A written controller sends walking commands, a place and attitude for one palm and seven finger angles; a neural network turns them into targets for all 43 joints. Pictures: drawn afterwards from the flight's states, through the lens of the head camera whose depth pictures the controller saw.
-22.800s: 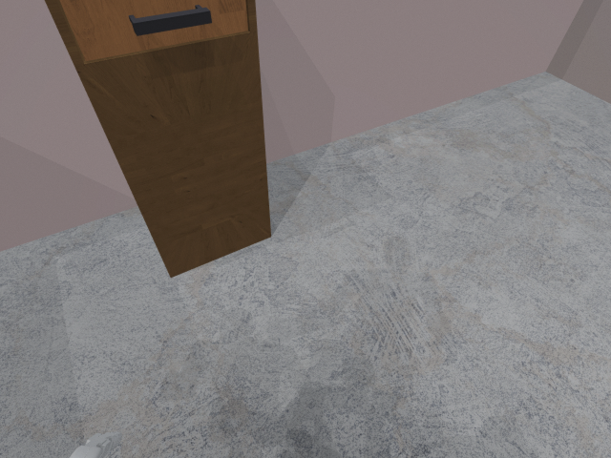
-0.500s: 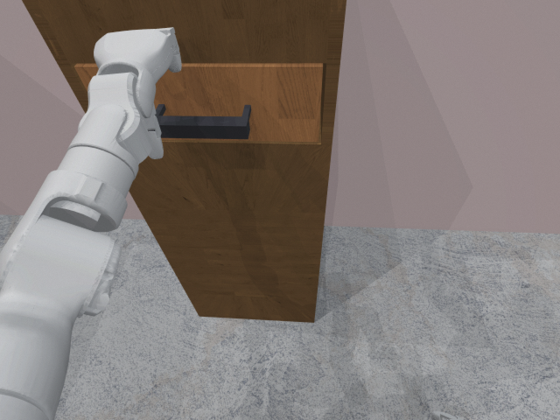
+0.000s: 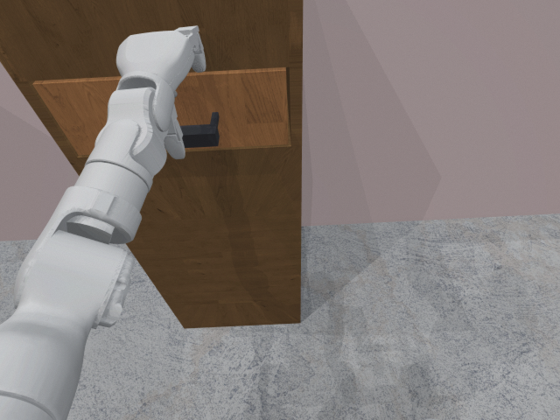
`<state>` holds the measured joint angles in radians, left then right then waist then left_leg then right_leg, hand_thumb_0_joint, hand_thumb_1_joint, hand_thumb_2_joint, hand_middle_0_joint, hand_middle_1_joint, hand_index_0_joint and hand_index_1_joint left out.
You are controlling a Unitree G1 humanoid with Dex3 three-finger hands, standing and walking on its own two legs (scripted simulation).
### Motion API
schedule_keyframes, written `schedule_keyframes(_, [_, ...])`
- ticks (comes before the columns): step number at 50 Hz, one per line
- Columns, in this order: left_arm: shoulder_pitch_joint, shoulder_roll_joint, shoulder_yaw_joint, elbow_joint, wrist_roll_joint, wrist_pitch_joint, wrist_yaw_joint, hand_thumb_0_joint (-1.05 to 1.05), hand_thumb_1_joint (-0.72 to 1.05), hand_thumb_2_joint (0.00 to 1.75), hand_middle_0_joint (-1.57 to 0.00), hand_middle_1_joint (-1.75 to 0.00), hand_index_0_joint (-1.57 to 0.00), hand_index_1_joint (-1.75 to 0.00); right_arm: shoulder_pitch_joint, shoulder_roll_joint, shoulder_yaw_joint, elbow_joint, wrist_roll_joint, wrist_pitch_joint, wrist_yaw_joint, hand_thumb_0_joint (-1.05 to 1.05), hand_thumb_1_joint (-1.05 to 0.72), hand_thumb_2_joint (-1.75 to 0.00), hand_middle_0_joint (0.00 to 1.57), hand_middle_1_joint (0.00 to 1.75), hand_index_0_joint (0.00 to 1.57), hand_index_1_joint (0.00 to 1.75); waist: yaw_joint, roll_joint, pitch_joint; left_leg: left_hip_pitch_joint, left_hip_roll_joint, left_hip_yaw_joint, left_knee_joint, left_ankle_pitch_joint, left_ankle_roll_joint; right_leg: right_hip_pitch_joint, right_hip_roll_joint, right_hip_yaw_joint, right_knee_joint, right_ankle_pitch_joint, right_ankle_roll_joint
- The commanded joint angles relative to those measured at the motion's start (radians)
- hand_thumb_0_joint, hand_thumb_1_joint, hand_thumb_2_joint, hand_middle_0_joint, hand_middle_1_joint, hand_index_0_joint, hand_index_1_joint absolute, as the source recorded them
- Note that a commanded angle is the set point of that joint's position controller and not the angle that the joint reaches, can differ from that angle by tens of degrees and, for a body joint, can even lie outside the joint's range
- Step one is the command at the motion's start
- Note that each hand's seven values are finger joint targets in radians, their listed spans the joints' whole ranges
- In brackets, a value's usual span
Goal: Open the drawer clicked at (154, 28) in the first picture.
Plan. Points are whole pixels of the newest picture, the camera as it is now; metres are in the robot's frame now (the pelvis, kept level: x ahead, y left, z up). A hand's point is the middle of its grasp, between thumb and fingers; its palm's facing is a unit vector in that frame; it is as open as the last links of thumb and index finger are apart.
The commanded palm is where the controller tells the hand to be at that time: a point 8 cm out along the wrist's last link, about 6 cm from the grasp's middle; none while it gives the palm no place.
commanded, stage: move the hooked fingers above the handle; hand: left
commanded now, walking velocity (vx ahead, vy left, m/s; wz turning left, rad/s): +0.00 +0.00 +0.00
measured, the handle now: (168, 129) +0.53 +0.17 +0.15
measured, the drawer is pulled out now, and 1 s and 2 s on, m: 0.00 0.00 0.00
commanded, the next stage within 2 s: lower the fingers behind the handle in 0.76 s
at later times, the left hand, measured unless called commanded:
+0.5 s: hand (171, 102) +0.48 +0.13 +0.23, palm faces +0.14 -0.10 -0.98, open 13.9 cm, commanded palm +0.47 +0.19 +0.27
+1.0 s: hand (134, 151) +0.46 +0.20 +0.16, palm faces -0.09 +0.00 -1.00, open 14.0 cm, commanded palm +0.46 +0.20 +0.25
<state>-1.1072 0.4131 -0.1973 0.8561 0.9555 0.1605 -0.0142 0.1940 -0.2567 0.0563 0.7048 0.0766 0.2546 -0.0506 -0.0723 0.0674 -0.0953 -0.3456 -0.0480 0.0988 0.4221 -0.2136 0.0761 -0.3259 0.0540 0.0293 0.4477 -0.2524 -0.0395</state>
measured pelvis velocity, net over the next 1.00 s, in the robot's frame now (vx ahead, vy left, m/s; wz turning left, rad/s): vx -0.01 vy -0.02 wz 0.05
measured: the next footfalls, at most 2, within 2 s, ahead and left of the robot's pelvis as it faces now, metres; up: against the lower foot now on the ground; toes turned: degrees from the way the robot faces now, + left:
none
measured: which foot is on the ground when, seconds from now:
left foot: down 0.00-1.00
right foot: down 0.00-1.00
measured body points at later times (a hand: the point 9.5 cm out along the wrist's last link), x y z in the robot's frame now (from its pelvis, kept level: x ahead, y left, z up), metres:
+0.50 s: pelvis +0.00 +0.00 +0.00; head +0.03 -0.02 +0.45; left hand +0.47 +0.14 +0.28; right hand +0.14 -0.25 -0.13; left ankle +0.00 +0.07 -0.74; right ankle -0.02 -0.09 -0.74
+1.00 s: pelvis -0.01 -0.02 +0.00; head +0.04 -0.03 +0.44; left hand +0.46 +0.20 +0.22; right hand +0.06 -0.31 -0.12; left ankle +0.00 +0.07 -0.74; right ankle -0.02 -0.10 -0.74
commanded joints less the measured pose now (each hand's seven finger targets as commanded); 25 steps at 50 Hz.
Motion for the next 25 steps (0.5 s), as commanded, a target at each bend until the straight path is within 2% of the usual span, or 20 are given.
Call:
schedule_keyframes(1, [-0.346, 0.503, 0.174, 0.016, 0.042, 0.138, -0.029, 0.00, -0.50, 0.30, -0.30, -1.20, -0.30, -1.20, -0.093, -0.155, -0.041, -0.153, 0.008, -0.019, -0.040, 0.00, -0.90, -0.90, 0.20, 0.30, 0.20, 0.30, 0.085, -0.218, -0.298, 0.011, 0.039, -0.060, -0.041, 0.208, -0.028, 0.290, -0.077, 0.018, -0.034, 0.275, 0.015])
schedule_keyframes(3, [-0.321, 0.484, 0.157, 0.017, 0.036, 0.114, -0.084, 0.00, -0.50, 0.30, -0.30, -1.20, -0.30, -1.20, -0.074, -0.162, -0.049, -0.167, 0.007, -0.023, -0.052, 0.00, -0.90, -0.90, 0.20, 0.30, 0.20, 0.30, 0.063, -0.245, -0.267, 0.021, 0.037, -0.058, -0.041, 0.173, -0.018, 0.267, -0.077, 0.017, -0.046, 0.262, 0.023])
schedule_keyframes(4, [-0.308, 0.475, 0.147, 0.001, 0.037, 0.091, -0.114, 0.00, -0.50, 0.30, -0.30, -1.20, -0.30, -1.20, -0.067, -0.166, -0.054, -0.179, 0.008, -0.026, -0.056, 0.00, -0.90, -0.90, 0.20, 0.30, 0.20, 0.30, 0.054, -0.231, -0.255, 0.030, 0.036, -0.058, -0.038, 0.165, -0.014, 0.254, -0.078, 0.019, -0.048, 0.261, 0.024])
schedule_keyframes(5, [-0.332, 0.404, 0.089, -0.056, 0.026, 0.057, -0.149, 0.00, -0.50, 0.30, -0.30, -1.20, -0.30, -1.20, -0.054, -0.166, -0.064, -0.196, 0.009, -0.032, -0.057, 0.00, -0.90, -0.90, 0.20, 0.30, 0.20, 0.30, 0.031, -0.225, -0.267, 0.057, 0.035, -0.060, -0.032, 0.170, -0.008, 0.248, -0.082, 0.016, -0.051, 0.273, 0.024])
schedule_keyframes(6, [-0.342, 0.349, 0.053, -0.134, 0.015, 0.018, -0.175, 0.00, -0.50, 0.30, -0.30, -1.20, -0.30, -1.20, -0.048, -0.160, -0.071, -0.211, 0.012, -0.045, -0.056, 0.00, -0.90, -0.90, 0.20, 0.30, 0.20, 0.30, 0.018, -0.181, -0.260, 0.097, 0.034, -0.067, -0.024, 0.178, 0.000, 0.210, -0.078, 0.017, -0.057, 0.278, 0.021])
schedule_keyframes(7, [-0.399, 0.244, -0.037, -0.250, 0.000, -0.029, -0.199, 0.00, -0.50, 0.30, -0.30, -1.20, -0.30, -1.20, -0.041, -0.154, -0.079, -0.219, 0.011, -0.059, -0.051, 0.00, -0.90, -0.90, 0.20, 0.30, 0.20, 0.30, -0.009, -0.131, -0.282, 0.160, 0.030, -0.077, -0.008, 0.195, 0.005, 0.168, -0.074, 0.021, -0.061, 0.278, 0.020])
schedule_keyframes(9, [-0.495, 0.154, -0.107, -0.467, -0.043, -0.128, -0.224, 0.00, -0.50, 0.30, -0.30, -1.20, -0.30, -1.20, -0.015, -0.142, -0.095, -0.219, 0.003, -0.091, -0.043, 0.00, -0.90, -0.90, 0.20, 0.30, 0.20, 0.30, -0.029, -0.008, -0.340, 0.301, 0.023, -0.108, 0.025, 0.257, 0.013, 0.085, -0.061, 0.024, -0.058, 0.260, 0.008])
schedule_keyframes(10, [-0.533, 0.088, -0.165, -0.557, -0.081, -0.167, -0.239, 0.00, -0.50, 0.30, -0.30, -1.20, -0.30, -1.20, -0.012, -0.130, -0.097, -0.226, 0.005, -0.112, -0.042, 0.00, -0.90, -0.90, 0.20, 0.30, 0.20, 0.30, -0.042, 0.010, -0.355, 0.344, 0.017, -0.114, 0.042, 0.279, 0.020, 0.063, -0.062, 0.029, -0.060, 0.257, 0.005])
schedule_keyframes(11, [-0.566, 0.089, -0.156, -0.611, -0.112, -0.200, -0.237, 0.00, -0.50, 0.30, -0.30, -1.20, -0.30, -1.20, 0.004, -0.132, -0.102, -0.199, 0.004, -0.131, -0.044, 0.00, -0.90, -0.90, 0.20, 0.30, 0.20, 0.30, -0.044, 0.072, -0.360, 0.395, 0.019, -0.129, 0.043, 0.286, 0.015, 0.008, -0.053, 0.019, -0.061, 0.231, 0.003])
schedule_keyframes(12, [-0.584, 0.041, -0.191, -0.630, -0.150, -0.223, -0.232, 0.00, -0.50, 0.30, -0.30, -1.20, -0.30, -1.20, 0.019, -0.129, -0.102, -0.182, 0.004, -0.153, -0.043, 0.00, -0.90, -0.90, 0.20, 0.30, 0.20, 0.30, -0.050, 0.110, -0.345, 0.432, 0.018, -0.138, 0.051, 0.281, 0.009, -0.046, -0.049, 0.007, -0.060, 0.199, 0.002])
schedule_keyframes(13, [-0.582, 0.087, -0.134, -0.614, -0.177, -0.238, -0.214, 0.00, -0.50, 0.30, -0.30, -1.20, -0.30, -1.20, 0.042, -0.131, -0.103, -0.157, 0.002, -0.168, -0.044, 0.00, -0.90, -0.90, 0.20, 0.30, 0.20, 0.30, -0.049, 0.100, -0.327, 0.438, 0.020, -0.148, 0.054, 0.279, 0.001, -0.065, -0.041, -0.004, -0.059, 0.183, -0.001])
schedule_keyframes(15, [-0.616, 0.170, -0.053, -0.550, -0.201, -0.250, -0.155, 0.00, -0.50, 0.30, -0.30, -1.20, -0.30, -1.20, 0.068, -0.137, -0.094, -0.118, 0.000, -0.183, -0.040, 0.00, -0.90, -0.90, 0.20, 0.30, 0.20, 0.30, -0.043, 0.068, -0.301, 0.389, 0.011, -0.146, 0.053, 0.260, -0.011, -0.045, -0.038, -0.013, -0.064, 0.176, -0.006])
schedule_keyframes(17, [-0.582, 0.167, -0.017, -0.427, -0.193, -0.212, -0.088, 0.00, -0.50, 0.30, -0.30, -1.20, -0.30, -1.20, 0.070, -0.137, -0.086, -0.088, 0.007, -0.188, -0.022, 0.00, -0.90, -0.90, 0.20, 0.30, 0.20, 0.30, -0.022, 0.005, -0.257, 0.314, 0.011, -0.149, 0.034, 0.235, -0.027, -0.047, -0.025, -0.034, -0.055, 0.162, -0.011])
schedule_keyframes(19, [-0.505, 0.219, 0.062, -0.280, -0.177, -0.151, -0.018, 0.00, -0.50, 0.30, -0.30, -1.20, -0.30, -1.20, 0.063, -0.149, -0.074, -0.068, 0.009, -0.182, -0.006, 0.00, -0.90, -0.90, 0.20, 0.30, 0.20, 0.30, 0.010, -0.073, -0.222, 0.224, 0.018, -0.144, 0.011, 0.200, -0.040, -0.038, -0.021, -0.049, -0.045, 0.125, -0.014])
schedule_keyframes(20, [-0.476, 0.281, 0.113, -0.212, -0.158, -0.120, 0.014, 0.00, -0.50, 0.30, -0.30, -1.20, -0.30, -1.20, 0.060, -0.165, -0.069, -0.057, 0.002, -0.175, -0.002, 0.00, -0.90, -0.90, 0.20, 0.30, 0.20, 0.30, 0.028, -0.107, -0.231, 0.169, 0.016, -0.131, 0.003, 0.212, -0.043, 0.010, -0.025, -0.045, -0.046, 0.142, -0.016])
schedule_keyframes(21, [-0.476, 0.316, 0.129, -0.170, -0.128, -0.085, 0.036, 0.00, -0.50, 0.30, -0.30, -1.20, -0.30, -1.20, 0.043, -0.160, -0.061, -0.061, 0.001, -0.168, 0.003, 0.00, -0.90, -0.90, 0.20, 0.30, 0.20, 0.30, 0.036, -0.130, -0.256, 0.126, 0.019, -0.119, 0.002, 0.204, -0.042, 0.044, -0.031, -0.036, -0.034, 0.154, -0.011])
schedule_keyframes(22, [-0.482, 0.336, 0.126, -0.118, -0.095, -0.051, 0.048, 0.00, -0.50, 0.30, -0.30, -1.20, -0.30, -1.20, 0.032, -0.157, -0.054, -0.064, -0.002, -0.158, 0.004, 0.00, -0.90, -0.90, 0.20, 0.30, 0.20, 0.30, 0.039, -0.155, -0.261, 0.083, 0.023, -0.111, 0.003, 0.198, -0.042, 0.076, -0.037, -0.029, -0.027, 0.163, -0.008])
schedule_keyframes(25, [-0.506, 0.397, 0.116, 0.026, 0.020, 0.058, 0.064, 0.00, -0.50, 0.30, -0.30, -1.20, -0.30, -1.20, -0.010, -0.162, -0.047, -0.074, -0.008, -0.124, 0.001, 0.00, -0.90, -0.90, 0.20, 0.30, 0.20, 0.30, 0.037, -0.168, -0.323, 0.031, 0.029, -0.092, 0.017, 0.236, -0.043, 0.159, -0.054, -0.004, -0.015, 0.241, -0.003])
